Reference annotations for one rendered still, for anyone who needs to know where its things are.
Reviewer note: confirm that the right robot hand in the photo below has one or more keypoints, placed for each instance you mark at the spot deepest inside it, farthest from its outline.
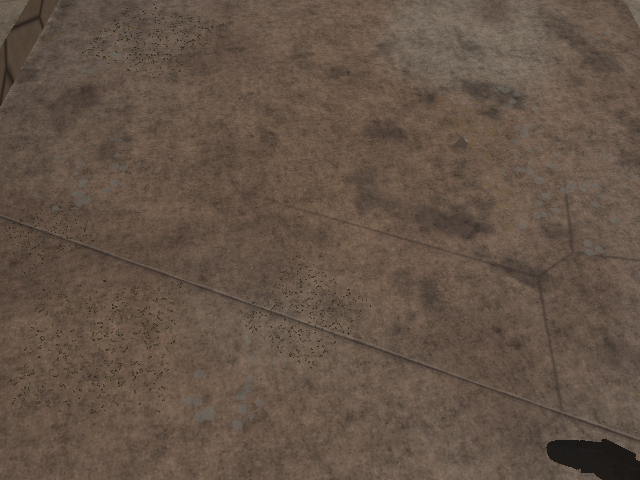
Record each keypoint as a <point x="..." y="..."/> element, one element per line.
<point x="605" y="459"/>

